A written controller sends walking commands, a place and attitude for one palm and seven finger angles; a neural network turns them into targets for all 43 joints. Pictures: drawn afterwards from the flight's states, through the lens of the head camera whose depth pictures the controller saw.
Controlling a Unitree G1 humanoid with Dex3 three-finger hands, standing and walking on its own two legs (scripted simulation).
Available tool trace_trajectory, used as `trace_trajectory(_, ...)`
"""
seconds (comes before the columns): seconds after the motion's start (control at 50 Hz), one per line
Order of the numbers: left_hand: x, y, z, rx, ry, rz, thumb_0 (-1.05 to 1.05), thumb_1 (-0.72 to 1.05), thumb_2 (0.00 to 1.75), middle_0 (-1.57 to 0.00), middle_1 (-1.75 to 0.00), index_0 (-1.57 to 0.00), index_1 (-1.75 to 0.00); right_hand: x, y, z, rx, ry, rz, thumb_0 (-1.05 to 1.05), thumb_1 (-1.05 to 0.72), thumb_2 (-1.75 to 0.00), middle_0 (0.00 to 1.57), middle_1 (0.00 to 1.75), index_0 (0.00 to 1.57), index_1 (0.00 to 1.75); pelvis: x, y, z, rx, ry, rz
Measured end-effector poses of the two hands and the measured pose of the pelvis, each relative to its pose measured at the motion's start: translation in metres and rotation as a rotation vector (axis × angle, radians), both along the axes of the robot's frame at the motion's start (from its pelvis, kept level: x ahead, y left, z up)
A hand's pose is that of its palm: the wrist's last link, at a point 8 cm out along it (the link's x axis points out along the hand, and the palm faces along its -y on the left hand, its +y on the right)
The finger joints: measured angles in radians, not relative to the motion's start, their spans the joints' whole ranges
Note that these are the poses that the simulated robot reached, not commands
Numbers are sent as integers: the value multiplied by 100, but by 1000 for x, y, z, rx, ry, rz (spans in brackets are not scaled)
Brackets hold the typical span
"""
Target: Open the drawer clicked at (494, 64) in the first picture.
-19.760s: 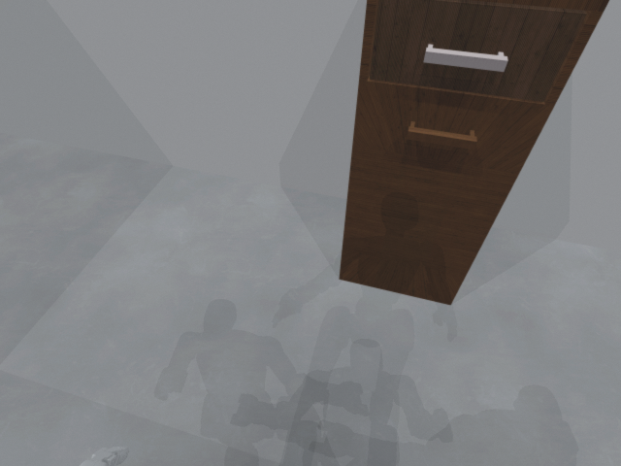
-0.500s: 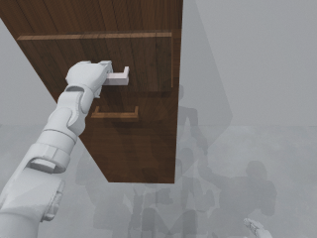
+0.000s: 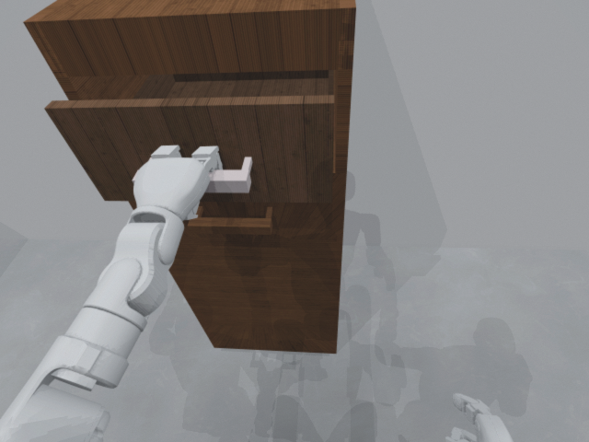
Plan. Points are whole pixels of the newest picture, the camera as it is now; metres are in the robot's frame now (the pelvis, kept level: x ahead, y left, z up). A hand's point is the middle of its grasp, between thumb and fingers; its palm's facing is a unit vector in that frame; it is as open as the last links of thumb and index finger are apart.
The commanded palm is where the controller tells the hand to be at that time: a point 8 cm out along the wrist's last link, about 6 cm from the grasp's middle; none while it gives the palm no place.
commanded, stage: pull the drawer open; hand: left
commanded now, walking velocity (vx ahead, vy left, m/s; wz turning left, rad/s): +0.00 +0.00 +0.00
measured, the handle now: (196, 172) +0.44 +0.18 +0.15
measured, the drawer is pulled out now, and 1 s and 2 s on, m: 0.08 0.21 0.30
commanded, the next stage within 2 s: open the thumb to release the handle in 1.78 s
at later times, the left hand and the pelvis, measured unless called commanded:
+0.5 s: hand (184, 222) +0.36 +0.18 +0.13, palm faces +0.07 -0.08 -0.99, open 5.5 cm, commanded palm +0.31 +0.18 +0.18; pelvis +0.00 -0.01 +0.00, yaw -1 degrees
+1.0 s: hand (161, 288) +0.26 +0.18 +0.13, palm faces +0.10 -0.13 -0.99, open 5.6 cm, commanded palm +0.21 +0.19 +0.18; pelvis +0.00 -0.01 +0.00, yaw -1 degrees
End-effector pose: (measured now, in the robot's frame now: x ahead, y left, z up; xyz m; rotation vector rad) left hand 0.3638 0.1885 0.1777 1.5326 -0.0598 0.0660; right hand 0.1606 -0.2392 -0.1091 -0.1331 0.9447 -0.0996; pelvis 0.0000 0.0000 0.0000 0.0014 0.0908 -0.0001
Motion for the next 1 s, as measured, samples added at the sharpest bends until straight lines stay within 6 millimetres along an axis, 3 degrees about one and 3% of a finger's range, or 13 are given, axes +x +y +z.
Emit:
trace_trajectory(0.1,3,-2,2,28,41,25,2,74,83,-37,-135,-40,-135,26,13,10,10,-77,44,1,-91,-90,20,30,20,29,-6,-2,0,3,-4,14)
trace_trajectory(0.18,4,-2,4,33,72,27,2,74,83,-38,-135,-40,-135,31,20,14,18,-106,59,1,-91,-90,20,30,20,29,-8,-5,0,6,-12,19)
trace_trajectory(0.36,-1,0,4,-3,65,-11,3,74,81,-35,-135,-41,-135,-2,8,6,14,-47,24,1,-91,-90,20,30,20,30,-10,-9,0,8,-19,-1)
trace_trajectory(0.46,-18,0,1,-32,22,-31,4,76,79,-31,-135,-40,-135,-20,-4,-1,19,-1,-10,1,-91,-90,20,30,20,29,-5,-6,1,7,-18,-21)
trace_trajectory(0.54,-36,0,0,-48,-8,-37,5,76,79,-29,-135,-41,-135,-20,-8,-3,23,11,-16,1,-91,-90,20,30,20,29,-1,-4,2,6,-20,-28)
trace_trajectory(0.66,-63,-1,-1,-68,-32,-23,5,75,79,-28,-135,-41,-135,4,-1,3,44,-41,19,1,-91,-90,20,30,20,29,2,-3,2,6,-30,-25)
trace_trajectory(0.86,-106,-2,0,-88,-29,-7,6,74,78,-30,-135,-42,-135,62,31,32,104,-207,126,1,-91,-90,20,30,20,29,4,-6,3,5,-64,-18)
trace_trajectory(1.0,-131,-2,1,-90,-25,-10,6,74,78,-30,-135,-42,-135,75,42,42,112,-243,186,1,-91,-90,20,30,20,29,1,-10,3,4,-85,-14)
